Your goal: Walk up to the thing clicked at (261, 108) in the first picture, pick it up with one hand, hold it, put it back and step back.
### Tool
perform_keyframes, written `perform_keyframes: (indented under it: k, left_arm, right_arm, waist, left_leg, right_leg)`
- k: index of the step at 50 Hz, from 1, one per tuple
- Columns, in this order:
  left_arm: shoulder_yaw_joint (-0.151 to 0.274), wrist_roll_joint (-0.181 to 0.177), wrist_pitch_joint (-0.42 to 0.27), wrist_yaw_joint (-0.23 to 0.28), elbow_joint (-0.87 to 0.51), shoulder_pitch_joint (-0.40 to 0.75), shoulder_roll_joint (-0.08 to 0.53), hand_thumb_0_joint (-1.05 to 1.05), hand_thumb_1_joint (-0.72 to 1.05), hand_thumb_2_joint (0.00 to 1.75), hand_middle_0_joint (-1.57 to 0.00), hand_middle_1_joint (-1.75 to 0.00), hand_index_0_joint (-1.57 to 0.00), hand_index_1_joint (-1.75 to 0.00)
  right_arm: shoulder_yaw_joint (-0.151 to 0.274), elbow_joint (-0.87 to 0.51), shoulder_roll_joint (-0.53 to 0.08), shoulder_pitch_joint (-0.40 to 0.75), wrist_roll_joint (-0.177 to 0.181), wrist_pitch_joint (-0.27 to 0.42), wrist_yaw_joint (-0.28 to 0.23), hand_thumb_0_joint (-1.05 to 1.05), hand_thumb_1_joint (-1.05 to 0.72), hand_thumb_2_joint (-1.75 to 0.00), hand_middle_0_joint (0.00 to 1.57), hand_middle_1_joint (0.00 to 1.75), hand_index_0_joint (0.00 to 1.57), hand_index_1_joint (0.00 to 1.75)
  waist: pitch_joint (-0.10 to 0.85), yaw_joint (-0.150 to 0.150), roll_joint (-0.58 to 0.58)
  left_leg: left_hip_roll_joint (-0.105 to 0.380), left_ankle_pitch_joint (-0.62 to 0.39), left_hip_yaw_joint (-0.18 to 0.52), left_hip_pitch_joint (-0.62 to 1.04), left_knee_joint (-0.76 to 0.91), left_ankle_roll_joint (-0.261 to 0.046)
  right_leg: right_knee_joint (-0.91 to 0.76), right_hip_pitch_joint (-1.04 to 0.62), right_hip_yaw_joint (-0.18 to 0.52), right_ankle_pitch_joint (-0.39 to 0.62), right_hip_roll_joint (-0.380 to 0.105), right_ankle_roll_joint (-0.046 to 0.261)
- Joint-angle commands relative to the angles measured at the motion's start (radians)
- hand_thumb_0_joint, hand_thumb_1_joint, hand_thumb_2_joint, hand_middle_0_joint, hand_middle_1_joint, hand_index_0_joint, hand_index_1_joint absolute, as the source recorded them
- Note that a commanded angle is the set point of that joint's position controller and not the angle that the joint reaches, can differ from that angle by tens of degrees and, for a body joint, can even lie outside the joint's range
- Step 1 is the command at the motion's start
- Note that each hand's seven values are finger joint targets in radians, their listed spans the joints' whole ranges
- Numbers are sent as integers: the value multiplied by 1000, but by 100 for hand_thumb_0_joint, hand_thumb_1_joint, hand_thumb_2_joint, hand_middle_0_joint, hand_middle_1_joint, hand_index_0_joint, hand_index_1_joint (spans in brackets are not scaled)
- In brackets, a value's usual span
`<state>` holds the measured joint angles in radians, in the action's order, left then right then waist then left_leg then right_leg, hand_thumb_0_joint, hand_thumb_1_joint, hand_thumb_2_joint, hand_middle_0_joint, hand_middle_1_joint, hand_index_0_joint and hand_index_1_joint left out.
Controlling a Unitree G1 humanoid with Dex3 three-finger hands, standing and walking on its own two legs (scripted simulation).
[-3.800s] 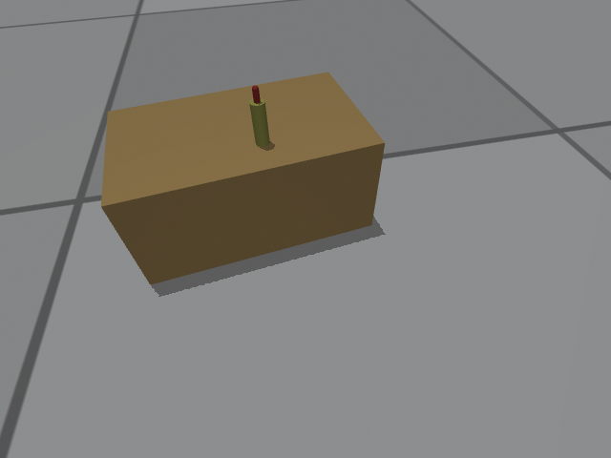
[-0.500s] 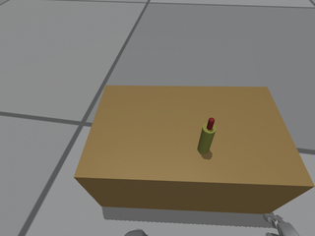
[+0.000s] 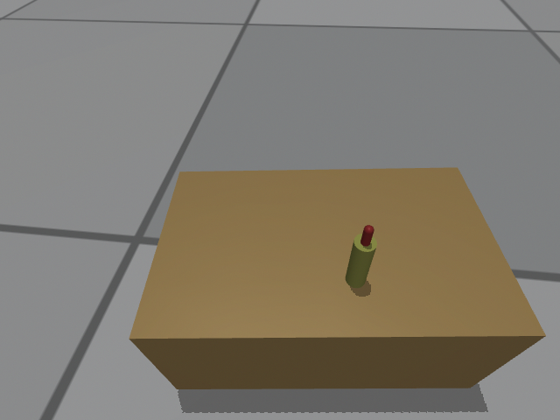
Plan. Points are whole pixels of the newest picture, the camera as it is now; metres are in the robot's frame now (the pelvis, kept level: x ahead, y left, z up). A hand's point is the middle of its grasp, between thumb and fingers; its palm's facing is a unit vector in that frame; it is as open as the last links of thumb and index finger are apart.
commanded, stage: walk up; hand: right
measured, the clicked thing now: (361, 255) +0.51 -0.16 -0.21
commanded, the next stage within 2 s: stand in 0.68 s
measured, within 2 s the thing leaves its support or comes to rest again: neither
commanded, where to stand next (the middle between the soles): +0.06 +0.00 m, yaw +0 degrees
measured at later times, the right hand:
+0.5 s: hand out of the picture +0.10 -0.25 -0.15, palm faces -0.01 +0.95 -0.32, open 7.4 cm
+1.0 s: hand out of the picture +0.11 -0.25 -0.14, palm faces -0.02 +0.94 -0.34, open 7.4 cm
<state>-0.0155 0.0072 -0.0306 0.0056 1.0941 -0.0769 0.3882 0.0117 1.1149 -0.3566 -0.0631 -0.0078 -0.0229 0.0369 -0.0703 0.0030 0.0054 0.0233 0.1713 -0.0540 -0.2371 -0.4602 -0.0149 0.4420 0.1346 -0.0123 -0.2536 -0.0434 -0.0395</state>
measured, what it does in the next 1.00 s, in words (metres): stands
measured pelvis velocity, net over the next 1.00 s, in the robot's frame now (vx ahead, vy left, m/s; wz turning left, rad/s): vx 0.02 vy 0.00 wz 0.00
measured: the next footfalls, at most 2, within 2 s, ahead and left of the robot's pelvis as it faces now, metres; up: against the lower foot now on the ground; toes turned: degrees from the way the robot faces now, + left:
none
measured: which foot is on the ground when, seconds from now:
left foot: down 0.00-1.00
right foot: down 0.00-1.00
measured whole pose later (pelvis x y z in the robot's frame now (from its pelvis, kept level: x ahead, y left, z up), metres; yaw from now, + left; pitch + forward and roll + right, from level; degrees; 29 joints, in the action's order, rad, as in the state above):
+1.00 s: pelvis +0.02 +0.00 +0.01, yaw +0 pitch -2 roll +0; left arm 0.00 0.01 -0.01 -0.01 1.14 -0.11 0.35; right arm 0.00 1.14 -0.34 -0.07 -0.01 0.01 0.02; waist -0.05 0.00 -0.01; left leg 0.02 0.14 -0.05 -0.17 -0.34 -0.01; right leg 0.30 0.05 -0.02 -0.21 -0.04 -0.04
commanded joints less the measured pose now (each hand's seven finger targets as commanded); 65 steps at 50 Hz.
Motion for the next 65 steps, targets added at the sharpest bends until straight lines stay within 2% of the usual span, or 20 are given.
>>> perform_keyframes:
  k: [1, 4, 14, 16, 18, 23, 30, 32, 33, 34, 36, 39, 41, 55, 60, 63, 64, 65]
  left_arm:
    - [51, 1, -16, 9, -30, 36, 216, 0, 90, 90, -20, -30, -20, -30]
    - [51, 2, -17, 7, -21, 36, 211, 0, 90, 90, -20, -30, -20, -30]
    - [54, 6, -18, 10, -10, 31, 201, 0, 90, 90, -20, -30, -20, -30]
    - [54, 6, -15, 11, -11, 44, 199, 0, 90, 90, -20, -30, -20, -30]
    - [53, 6, -16, 12, -4, 22, 199, 0, 90, 90, -20, -30, -20, -30]
    - [55, 8, -14, 14, -6, 32, 198, 0, 90, 90, -20, -30, -20, -30]
    - [55, 8, -11, 15, -10, 20, 197, 0, 90, 90, -20, -30, -20, -30]
    - [57, 9, -10, 15, -9, 23, 196, 0, 90, 90, -20, -30, -20, -30]
    - [57, 9, -9, 15, -12, 34, 197, 0, 90, 90, -20, -30, -20, -30]
    - [51, 3, -3, 10, -1, 15, 173, 0, 90, 90, -20, -30, -20, -30]
    - [50, 3, 0, 7, -4, 10, 167, 0, 90, 90, -20, -30, -20, -30]
    - [55, 2, -1, 4, -3, 11, 178, 0, 90, 90, -20, -30, -20, -30]
    - [55, 5, -3, 3, -7, 12, 181, 0, 90, 90, -20, -30, -20, -30]
    - [56, 8, 2, 0, -10, -2, 169, 0, 90, 90, -20, -30, -20, -30]
    - [56, 6, 0, -1, -14, -2, 172, 0, 90, 90, -20, -30, -20, -30]
    - [59, 5, 1, 1, -16, -4, 177, 0, 90, 90, -20, -30, -20, -30]
    - [55, 6, 2, 0, -15, -11, 166, 0, 90, 90, -20, -30, -20, -30]
    - [56, 4, 3, 0, -13, -9, 174, 0, 90, 90, -20, -30, -20, -30]
  right_arm:
    - [49, -55, -224, 67, 1, 29, -17, 0, -90, -90, 20, 30, 20, 30]
    - [48, -48, -221, 66, 0, 30, -17, 0, -90, -90, 20, 30, 20, 30]
    - [55, -41, -214, 48, 1, 30, -22, 0, -90, -90, 20, 30, 20, 30]
    - [57, -37, -217, 41, 0, 29, -23, 0, -90, -90, 20, 30, 20, 30]
    - [57, -43, -217, 55, 1, 28, -23, 0, -90, -90, 20, 30, 20, 30]
    - [58, -39, -211, 45, 0, 25, -23, 0, -90, -90, 20, 30, 20, 30]
    - [60, -42, -215, 55, 0, 25, -25, 0, -90, -90, 20, 30, 20, 30]
    - [58, -42, -209, 52, 1, 25, -25, 0, -90, -90, 20, 30, 20, 30]
    - [59, -41, -211, 48, 0, 25, -26, 0, -90, -90, 20, 30, 20, 30]
    - [42, -40, -188, 44, 2, 38, -29, 0, -90, -90, 20, 30, 20, 30]
    - [46, -39, -212, 62, 0, 47, -32, 0, -90, -90, 20, 30, 20, 30]
    - [41, -32, -204, 46, 0, 51, -33, 0, -90, -90, 20, 30, 20, 30]
    - [41, -36, -203, 54, 1, 53, -34, 0, -90, -90, 20, 30, 20, 30]
    - [36, -34, -206, 48, 2, 54, -39, 0, -90, -90, 20, 30, 20, 30]
    - [32, -31, -205, 39, 3, 54, -39, 0, -90, -90, 20, 30, 20, 30]
    - [30, -32, -201, 34, 1, 56, -40, 0, -90, -90, 20, 30, 20, 30]
    - [31, -32, -209, 41, 1, 55, -40, 0, -90, -90, 20, 30, 20, 30]
    - [30, -29, -202, 33, 3, 55, -40, 0, -90, -90, 20, 30, 20, 30]
  waist:
    - [83, -4, 24]
    - [88, -5, 27]
    - [108, 4, 10]
    - [97, 11, 10]
    - [102, 0, 12]
    - [103, 8, -2]
    - [112, -1, 9]
    - [117, -1, 6]
    - [113, 4, -2]
    - [116, 5, -33]
    - [99, -2, -2]
    - [100, 3, 0]
    - [110, 3, 8]
    - [92, 6, 8]
    - [94, 8, 8]
    - [110, 5, -1]
    - [110, 1, 9]
    - [96, 6, 2]
  left_leg:
    - [104, 120, 155, 45, 169, -25]
    - [106, 121, 156, 59, 178, -20]
    - [98, 2, 128, 114, 145, -18]
    - [95, 28, 133, 94, 156, -16]
    - [102, -10, 139, 112, 149, -20]
    - [96, -52, 126, 121, 139, -16]
    - [104, -85, 130, 131, 144, -21]
    - [106, -123, 128, 133, 140, -19]
    - [101, -100, 125, 124, 144, -20]
    - [122, -130, 150, 138, 169, -16]
    - [122, -133, 150, 145, 169, -10]
    - [118, -130, 142, 141, 173, -6]
    - [120, -165, 139, 144, 168, -5]
    - [114, -113, 128, 147, 170, -3]
    - [113, -116, 128, 143, 164, -3]
    - [120, -186, 126, 155, 156, -3]
    - [117, -182, 121, 160, 151, -5]
    - [114, -170, 128, 148, 161, 2]
  right_leg:
    - [-114, 23, 66, 39, -80, 67]
    - [-127, 23, 66, 41, -81, 67]
    - [-147, 34, 66, 103, -95, 62]
    - [-143, 29, 61, 102, -91, 61]
    - [-144, 31, 56, 106, -90, 59]
    - [-153, 31, 60, 127, -97, 56]
    - [-151, 9, 49, 148, -95, 54]
    - [-148, -1, 46, 165, -96, 52]
    - [-149, -2, 48, 162, -96, 53]
    - [-161, 0, 54, 127, -94, 44]
    - [-172, 8, 55, 100, -91, 41]
    - [-185, -9, 63, 112, -98, 44]
    - [-189, -21, 61, 133, -101, 43]
    - [-211, -11, 62, 118, -102, 46]
    - [-213, -21, 66, 128, -106, 47]
    - [-200, -31, 64, 156, -105, 47]
    - [-209, -29, 63, 172, -107, 47]
    - [-205, -27, 60, 147, -102, 45]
